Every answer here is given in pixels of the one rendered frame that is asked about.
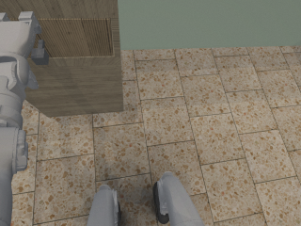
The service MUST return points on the handle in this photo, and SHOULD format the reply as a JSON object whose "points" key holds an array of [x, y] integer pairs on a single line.
{"points": [[39, 55]]}

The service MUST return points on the right robot shin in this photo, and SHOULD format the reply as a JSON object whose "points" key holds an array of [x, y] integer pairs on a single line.
{"points": [[163, 206]]}

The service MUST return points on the robot left thigh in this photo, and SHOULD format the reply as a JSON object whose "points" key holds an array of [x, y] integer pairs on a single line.
{"points": [[104, 206]]}

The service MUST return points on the left robot forearm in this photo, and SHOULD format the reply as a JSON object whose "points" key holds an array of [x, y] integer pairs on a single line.
{"points": [[14, 76]]}

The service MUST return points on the cabinet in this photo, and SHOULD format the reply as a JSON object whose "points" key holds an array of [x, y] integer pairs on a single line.
{"points": [[74, 85]]}

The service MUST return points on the left robot upper arm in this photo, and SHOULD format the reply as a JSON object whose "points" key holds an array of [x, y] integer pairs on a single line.
{"points": [[13, 158]]}

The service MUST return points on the left robot hand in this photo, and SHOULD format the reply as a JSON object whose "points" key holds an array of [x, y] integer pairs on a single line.
{"points": [[18, 37]]}

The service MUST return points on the drawer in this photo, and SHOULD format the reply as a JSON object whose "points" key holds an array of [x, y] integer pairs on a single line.
{"points": [[75, 37]]}

